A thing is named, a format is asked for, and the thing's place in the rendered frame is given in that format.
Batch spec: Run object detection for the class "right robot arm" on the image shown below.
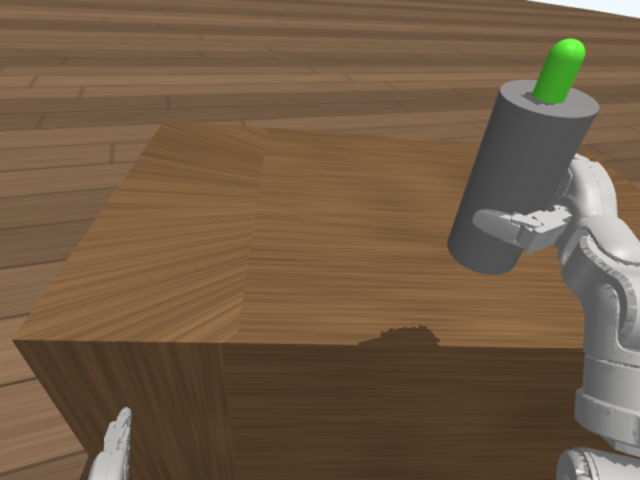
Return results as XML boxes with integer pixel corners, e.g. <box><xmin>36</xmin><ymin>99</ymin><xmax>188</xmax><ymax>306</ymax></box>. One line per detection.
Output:
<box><xmin>556</xmin><ymin>215</ymin><xmax>640</xmax><ymax>480</ymax></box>

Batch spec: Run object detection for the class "left robot hand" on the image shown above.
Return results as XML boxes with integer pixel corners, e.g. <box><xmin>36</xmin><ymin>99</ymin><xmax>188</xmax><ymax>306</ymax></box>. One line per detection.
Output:
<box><xmin>88</xmin><ymin>407</ymin><xmax>132</xmax><ymax>480</ymax></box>

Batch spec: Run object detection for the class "bottle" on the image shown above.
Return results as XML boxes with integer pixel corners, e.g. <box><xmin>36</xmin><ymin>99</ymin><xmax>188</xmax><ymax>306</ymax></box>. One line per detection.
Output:
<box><xmin>447</xmin><ymin>39</ymin><xmax>600</xmax><ymax>275</ymax></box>

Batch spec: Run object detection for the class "right robot hand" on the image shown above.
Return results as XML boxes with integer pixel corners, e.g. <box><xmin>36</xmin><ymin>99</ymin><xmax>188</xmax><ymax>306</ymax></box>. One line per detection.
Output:
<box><xmin>472</xmin><ymin>153</ymin><xmax>618</xmax><ymax>254</ymax></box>

